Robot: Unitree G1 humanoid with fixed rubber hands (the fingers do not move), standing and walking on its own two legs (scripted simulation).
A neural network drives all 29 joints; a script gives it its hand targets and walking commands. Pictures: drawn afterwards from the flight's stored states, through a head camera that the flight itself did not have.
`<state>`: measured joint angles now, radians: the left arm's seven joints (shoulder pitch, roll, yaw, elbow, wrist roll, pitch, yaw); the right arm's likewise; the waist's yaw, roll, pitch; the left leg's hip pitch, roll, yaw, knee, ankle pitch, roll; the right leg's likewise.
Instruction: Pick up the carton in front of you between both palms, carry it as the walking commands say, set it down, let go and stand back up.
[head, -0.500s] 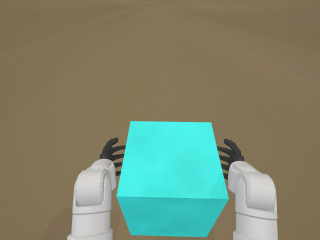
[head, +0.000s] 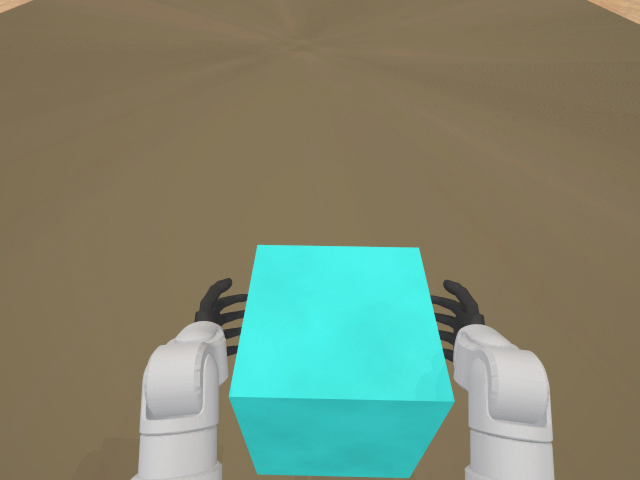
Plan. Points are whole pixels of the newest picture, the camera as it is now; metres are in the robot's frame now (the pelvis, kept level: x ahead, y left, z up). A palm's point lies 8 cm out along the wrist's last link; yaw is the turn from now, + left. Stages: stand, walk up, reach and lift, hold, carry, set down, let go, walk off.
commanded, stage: carry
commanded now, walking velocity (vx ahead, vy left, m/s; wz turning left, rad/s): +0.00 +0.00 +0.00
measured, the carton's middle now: (335, 364) +0.28 +0.00 +0.01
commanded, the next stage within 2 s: hold in 1.48 s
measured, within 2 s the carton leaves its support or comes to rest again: neither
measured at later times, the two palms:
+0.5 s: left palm (202, 366) +0.23 +0.15 +0.08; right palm (470, 369) +0.23 -0.15 +0.08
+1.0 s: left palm (213, 378) +0.24 +0.15 +0.04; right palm (461, 381) +0.24 -0.15 +0.04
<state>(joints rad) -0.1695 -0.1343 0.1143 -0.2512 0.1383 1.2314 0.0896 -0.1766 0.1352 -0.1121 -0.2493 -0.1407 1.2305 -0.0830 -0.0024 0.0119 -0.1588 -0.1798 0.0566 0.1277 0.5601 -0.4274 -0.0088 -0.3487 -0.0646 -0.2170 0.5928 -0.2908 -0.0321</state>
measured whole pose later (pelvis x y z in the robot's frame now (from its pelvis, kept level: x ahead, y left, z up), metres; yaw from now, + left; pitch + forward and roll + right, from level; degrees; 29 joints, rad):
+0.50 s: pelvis -0.03 +0.00 +0.00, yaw +0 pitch +2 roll +0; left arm -0.15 -0.13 0.11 -0.16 0.17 1.15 0.07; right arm -0.15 0.13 -0.10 -0.17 -0.17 1.15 -0.07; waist 0.00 0.01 -0.15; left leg -0.19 0.05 0.14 0.53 -0.37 0.00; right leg -0.34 -0.07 -0.21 0.53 -0.21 -0.03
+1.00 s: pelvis -0.05 +0.00 +0.01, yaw +0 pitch +2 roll +0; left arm -0.25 -0.15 0.20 0.26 0.28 0.72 0.02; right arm -0.25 0.15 -0.19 0.24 -0.28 0.72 -0.02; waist 0.00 0.00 -0.11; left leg -0.23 0.04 0.14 0.53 -0.33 0.01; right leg -0.37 -0.07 -0.21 0.51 -0.16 -0.04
